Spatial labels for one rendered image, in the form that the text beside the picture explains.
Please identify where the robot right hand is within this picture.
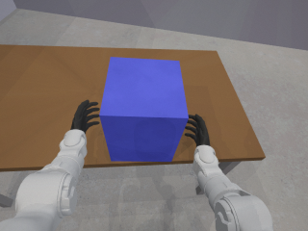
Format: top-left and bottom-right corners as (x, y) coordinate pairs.
(185, 114), (211, 147)

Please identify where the left robot upper arm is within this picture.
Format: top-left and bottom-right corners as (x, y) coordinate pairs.
(0, 172), (78, 231)

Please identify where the right robot upper arm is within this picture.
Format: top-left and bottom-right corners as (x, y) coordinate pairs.
(215, 195), (273, 231)

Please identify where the right robot forearm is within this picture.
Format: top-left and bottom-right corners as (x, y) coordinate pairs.
(192, 144), (274, 231)

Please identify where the robot left hand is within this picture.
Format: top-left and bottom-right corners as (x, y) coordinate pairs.
(70, 100), (100, 134)

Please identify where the left robot forearm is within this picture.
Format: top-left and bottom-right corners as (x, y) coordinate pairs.
(14, 129), (88, 213)

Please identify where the carton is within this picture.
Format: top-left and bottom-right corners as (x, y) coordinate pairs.
(99, 57), (189, 162)

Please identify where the table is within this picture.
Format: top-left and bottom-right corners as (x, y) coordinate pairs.
(0, 44), (266, 208)

